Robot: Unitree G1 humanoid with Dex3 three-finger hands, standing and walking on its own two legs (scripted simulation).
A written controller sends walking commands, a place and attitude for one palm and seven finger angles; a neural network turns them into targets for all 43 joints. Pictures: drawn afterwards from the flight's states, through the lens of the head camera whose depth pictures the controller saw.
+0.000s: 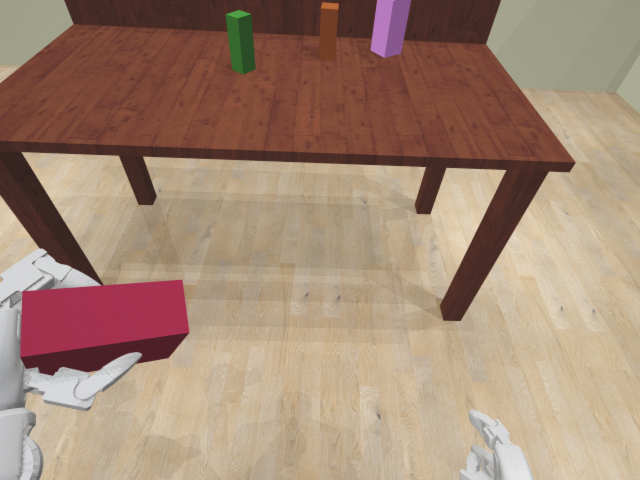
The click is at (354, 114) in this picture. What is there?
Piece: table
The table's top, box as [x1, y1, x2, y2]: [0, 24, 575, 171]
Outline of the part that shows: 0,83 0,150 4,151 546,171 569,171 575,162 485,44 404,40 400,54 383,58 370,50 371,39 337,37 335,60 333,61 320,60 318,58 319,36 253,33 256,68 243,75 231,69 227,32 224,31 73,24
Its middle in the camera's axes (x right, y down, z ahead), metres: -0.13 -0.44 +1.11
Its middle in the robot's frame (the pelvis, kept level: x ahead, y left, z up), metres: +1.12 +0.20 -0.04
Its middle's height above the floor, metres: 0.73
